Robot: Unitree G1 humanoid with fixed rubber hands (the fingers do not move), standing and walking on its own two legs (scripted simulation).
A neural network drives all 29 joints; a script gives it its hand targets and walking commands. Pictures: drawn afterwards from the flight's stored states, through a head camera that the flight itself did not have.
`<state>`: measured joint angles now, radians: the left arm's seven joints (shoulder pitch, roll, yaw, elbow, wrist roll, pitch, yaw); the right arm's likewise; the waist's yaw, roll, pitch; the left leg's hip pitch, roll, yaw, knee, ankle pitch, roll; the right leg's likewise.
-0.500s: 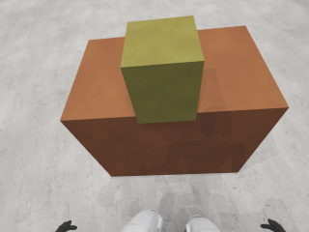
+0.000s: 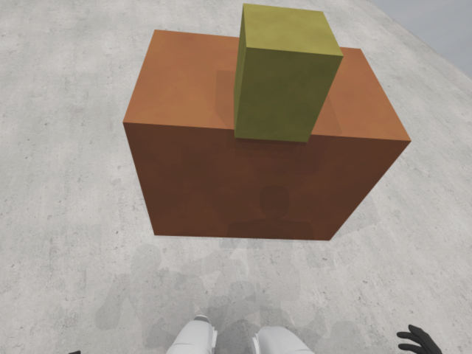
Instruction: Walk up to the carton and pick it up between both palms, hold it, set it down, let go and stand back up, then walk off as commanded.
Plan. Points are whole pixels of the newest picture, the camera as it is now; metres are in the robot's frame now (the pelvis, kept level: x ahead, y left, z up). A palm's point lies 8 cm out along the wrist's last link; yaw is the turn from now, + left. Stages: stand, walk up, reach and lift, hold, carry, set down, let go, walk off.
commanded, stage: walk off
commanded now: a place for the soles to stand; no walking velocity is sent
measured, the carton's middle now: (277, 76) +0.75 -0.06 +0.05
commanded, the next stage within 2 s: none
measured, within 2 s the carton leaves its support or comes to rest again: neither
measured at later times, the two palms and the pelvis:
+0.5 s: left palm out of the picture -0.15 +0.29 -0.10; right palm out of the picture -0.14 -0.32 -0.12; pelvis -0.25 -0.03 -0.02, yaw +0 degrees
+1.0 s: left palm out of the picture -0.40 +0.22 -0.11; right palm out of the picture -0.34 -0.40 -0.10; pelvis -0.43 -0.10 -0.02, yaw -2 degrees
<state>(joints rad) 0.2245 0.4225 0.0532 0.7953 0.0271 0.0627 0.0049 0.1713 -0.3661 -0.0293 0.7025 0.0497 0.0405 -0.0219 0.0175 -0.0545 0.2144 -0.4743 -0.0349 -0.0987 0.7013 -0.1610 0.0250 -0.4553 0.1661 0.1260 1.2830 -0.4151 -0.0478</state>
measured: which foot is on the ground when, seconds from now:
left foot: down 0.00-0.20, up 0.22-0.52, down 0.54-0.92, up 0.94-1.00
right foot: up 0.00-0.18, down 0.20-0.58, up 0.60-0.92, down 0.94-1.00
